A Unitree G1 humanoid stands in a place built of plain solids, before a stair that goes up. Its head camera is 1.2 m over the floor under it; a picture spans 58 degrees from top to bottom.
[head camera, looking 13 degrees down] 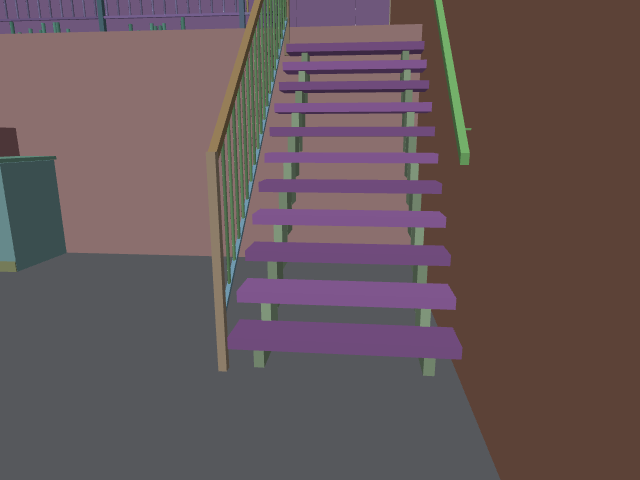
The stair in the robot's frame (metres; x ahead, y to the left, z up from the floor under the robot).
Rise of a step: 0.19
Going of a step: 0.20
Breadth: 1.21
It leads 5 degrees to the right of straight ahead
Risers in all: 12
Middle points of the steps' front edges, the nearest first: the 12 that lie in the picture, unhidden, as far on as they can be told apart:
2.05 -0.11 0.19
2.26 -0.13 0.37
2.46 -0.15 0.56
2.66 -0.17 0.74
2.87 -0.19 0.93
3.07 -0.21 1.11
3.28 -0.23 1.30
3.48 -0.24 1.48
3.69 -0.26 1.67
3.89 -0.28 1.85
4.09 -0.30 2.04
4.30 -0.32 2.22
